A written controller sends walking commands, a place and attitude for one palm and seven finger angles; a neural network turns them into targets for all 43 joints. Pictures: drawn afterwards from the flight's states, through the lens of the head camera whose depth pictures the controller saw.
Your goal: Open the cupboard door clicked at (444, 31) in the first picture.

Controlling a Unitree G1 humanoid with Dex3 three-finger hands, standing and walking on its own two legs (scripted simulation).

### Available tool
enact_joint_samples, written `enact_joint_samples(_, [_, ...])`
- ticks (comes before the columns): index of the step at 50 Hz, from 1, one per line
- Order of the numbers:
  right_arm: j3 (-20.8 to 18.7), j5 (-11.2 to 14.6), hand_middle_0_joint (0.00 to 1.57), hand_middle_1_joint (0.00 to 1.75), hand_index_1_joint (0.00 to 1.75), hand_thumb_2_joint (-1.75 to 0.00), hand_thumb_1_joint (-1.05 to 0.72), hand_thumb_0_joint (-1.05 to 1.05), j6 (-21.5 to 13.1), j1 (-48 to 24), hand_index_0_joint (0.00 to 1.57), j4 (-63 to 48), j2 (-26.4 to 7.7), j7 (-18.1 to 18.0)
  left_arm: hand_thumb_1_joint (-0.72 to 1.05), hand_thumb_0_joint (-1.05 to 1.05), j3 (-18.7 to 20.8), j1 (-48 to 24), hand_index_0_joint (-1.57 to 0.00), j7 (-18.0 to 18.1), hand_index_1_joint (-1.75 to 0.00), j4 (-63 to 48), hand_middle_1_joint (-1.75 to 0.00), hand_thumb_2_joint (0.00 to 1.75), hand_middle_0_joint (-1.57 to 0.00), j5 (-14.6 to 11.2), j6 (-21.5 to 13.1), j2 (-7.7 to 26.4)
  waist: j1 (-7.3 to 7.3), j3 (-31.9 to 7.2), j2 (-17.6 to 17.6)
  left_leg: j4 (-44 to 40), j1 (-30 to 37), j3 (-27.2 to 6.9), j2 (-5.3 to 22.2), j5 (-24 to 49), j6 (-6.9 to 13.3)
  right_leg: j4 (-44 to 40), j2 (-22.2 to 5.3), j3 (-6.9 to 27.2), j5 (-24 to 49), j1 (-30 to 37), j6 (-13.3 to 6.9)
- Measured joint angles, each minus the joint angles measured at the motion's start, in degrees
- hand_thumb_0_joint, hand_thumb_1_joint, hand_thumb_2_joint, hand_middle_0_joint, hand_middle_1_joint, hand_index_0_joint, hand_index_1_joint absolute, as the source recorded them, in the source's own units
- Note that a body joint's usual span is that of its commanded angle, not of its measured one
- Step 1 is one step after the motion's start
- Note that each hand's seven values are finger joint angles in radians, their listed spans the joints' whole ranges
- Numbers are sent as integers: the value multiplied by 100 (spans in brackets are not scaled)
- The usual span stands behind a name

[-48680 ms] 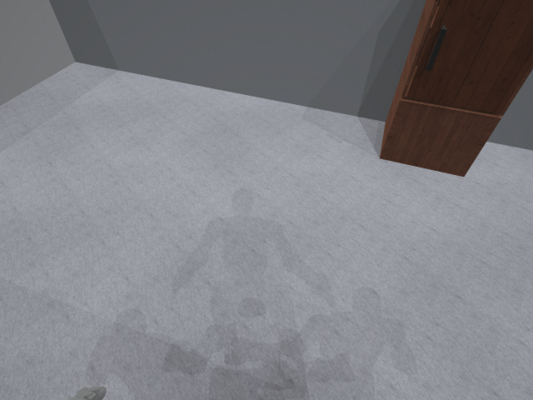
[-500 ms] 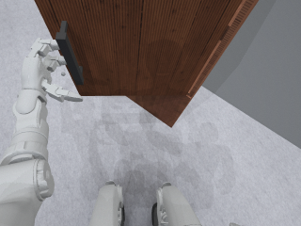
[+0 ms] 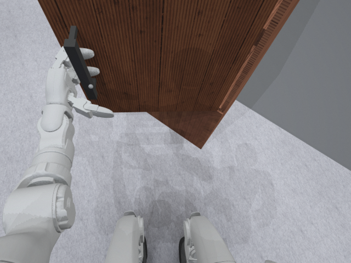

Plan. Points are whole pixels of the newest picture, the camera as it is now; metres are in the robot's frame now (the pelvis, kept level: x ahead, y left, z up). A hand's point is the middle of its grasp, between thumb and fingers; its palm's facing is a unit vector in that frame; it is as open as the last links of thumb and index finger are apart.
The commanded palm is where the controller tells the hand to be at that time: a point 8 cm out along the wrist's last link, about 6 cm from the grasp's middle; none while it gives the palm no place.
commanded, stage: slide the fingers in behind the handle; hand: left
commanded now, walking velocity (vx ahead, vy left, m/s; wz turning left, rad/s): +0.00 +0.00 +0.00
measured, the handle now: (84, 67) +0.54 +0.18 +0.04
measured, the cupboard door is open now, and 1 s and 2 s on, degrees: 40 40 54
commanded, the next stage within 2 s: close the thumb around the handle in 0.66 s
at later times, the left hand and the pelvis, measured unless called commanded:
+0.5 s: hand (95, 85) +0.50 +0.16 +0.04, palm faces +0.03 -1.00 -0.03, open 14.0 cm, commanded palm +0.47 +0.19 +0.04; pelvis +0.00 -0.01 +0.00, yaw +0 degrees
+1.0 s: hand (96, 85) +0.49 +0.16 +0.04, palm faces +0.03 -1.00 -0.02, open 12.5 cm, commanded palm +0.47 +0.19 +0.04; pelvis +0.01 +0.00 +0.00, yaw +0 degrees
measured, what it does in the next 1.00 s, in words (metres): stands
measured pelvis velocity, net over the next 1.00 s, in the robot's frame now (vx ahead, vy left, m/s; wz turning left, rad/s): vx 0.01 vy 0.00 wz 0.01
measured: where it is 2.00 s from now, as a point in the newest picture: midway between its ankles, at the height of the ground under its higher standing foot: outside the picture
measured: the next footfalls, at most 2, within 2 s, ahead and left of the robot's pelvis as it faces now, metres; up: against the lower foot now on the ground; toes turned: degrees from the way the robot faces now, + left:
none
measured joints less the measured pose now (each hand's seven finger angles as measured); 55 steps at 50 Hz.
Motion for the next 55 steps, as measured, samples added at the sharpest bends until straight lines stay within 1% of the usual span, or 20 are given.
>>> enact_joint_samples(4, [-17,-26,21,30,30,-90,-90,1,14,32,20,-40,5,26,-50,-1,57,31,-30,162,-121,2,-120,30,-30,57,-61,-35,-29,-8,13,-7,10,25,15,-10,-6,8,13,27,-4,-10,-6])
enact_joint_samples(17, [-58,-48,21,30,30,-90,-90,1,74,77,20,26,38,78,-50,-1,-132,-11,-29,401,-121,58,-120,30,-30,39,-140,-150,17,-9,0,-38,44,-10,-9,-5,-47,12,-4,-6,-34,23,-46])
enact_joint_samples(21, [-59,-48,21,30,30,-90,-90,1,90,48,20,32,25,78,-50,-1,-140,-22,-29,379,-122,89,-120,30,-30,63,-166,-120,16,-16,-4,-28,34,-25,-8,-10,-57,20,-1,-21,-42,16,-57])
enact_joint_samples(25, [-74,-40,21,30,30,-90,-90,1,95,22,20,22,17,71,-50,-1,-162,-6,-29,342,-122,59,-120,30,-30,25,-148,-115,23,-9,-8,-30,46,-32,-7,-15,-63,17,1,-25,-47,29,-63])
enact_joint_samples(41, [-85,-23,21,30,30,-90,-90,1,117,-24,20,-22,30,78,-49,-1,-174,153,-28,306,-122,-49,-120,31,-30,-8,-173,-182,47,-32,-10,-74,147,1,-4,-59,-49,-33,8,14,-74,121,-45])
enact_joint_samples(44, [-89,-30,21,30,30,-90,-90,1,121,-21,20,-17,39,81,-45,-1,-189,156,-28,334,-122,-65,-120,32,-30,-3,-178,-208,59,-34,-4,-72,144,3,-12,-62,-45,-31,1,15,-80,121,-40])
enact_joint_samples(47, [-97,-37,21,30,30,-90,-90,1,133,-25,20,-5,50,86,-36,-1,-204,165,-28,369,-123,-91,-121,36,-31,-13,-168,-235,69,-30,0,-76,151,8,-16,-63,-41,-36,-3,21,-80,127,-34])
enact_joint_samples(55, [-98,-46,21,30,30,-90,-90,1,146,-22,20,17,59,91,0,0,-215,177,-29,424,-126,-85,-125,51,-33,-2,-183,-260,75,-26,9,-97,171,15,-19,-57,-33,-58,-5,30,-71,147,-26])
